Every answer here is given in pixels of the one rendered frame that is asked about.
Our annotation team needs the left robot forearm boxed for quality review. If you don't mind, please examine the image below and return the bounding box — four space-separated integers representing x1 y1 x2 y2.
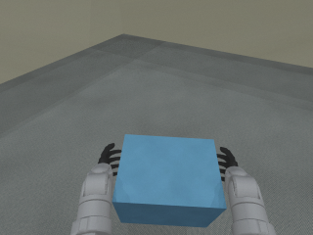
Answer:
70 163 113 235

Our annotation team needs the right robot forearm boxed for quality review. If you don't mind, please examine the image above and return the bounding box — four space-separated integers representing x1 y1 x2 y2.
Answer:
224 165 277 235

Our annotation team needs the carton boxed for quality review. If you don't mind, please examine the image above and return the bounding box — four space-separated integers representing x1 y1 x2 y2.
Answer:
112 134 227 228

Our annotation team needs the left robot hand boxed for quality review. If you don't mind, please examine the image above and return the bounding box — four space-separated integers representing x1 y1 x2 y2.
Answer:
98 143 122 176

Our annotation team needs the right robot hand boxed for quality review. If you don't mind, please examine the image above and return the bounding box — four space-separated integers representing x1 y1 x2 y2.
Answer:
216 147 238 181

